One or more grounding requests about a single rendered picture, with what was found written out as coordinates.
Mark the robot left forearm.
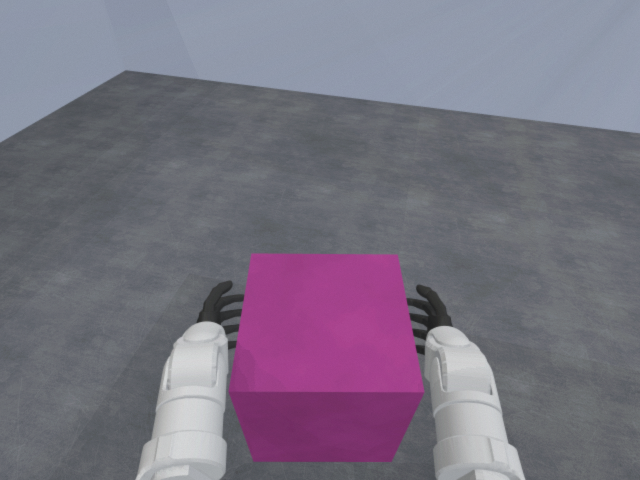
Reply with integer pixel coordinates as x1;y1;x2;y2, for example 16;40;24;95
135;321;228;480

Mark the right robot hand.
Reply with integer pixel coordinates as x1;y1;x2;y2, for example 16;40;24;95
406;285;453;355

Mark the robot right forearm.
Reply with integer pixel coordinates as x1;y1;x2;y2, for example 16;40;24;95
424;326;525;480

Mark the carton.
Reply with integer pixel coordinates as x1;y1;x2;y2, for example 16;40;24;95
228;253;425;462

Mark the left robot hand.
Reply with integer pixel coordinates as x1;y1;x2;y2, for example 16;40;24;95
196;281;244;350

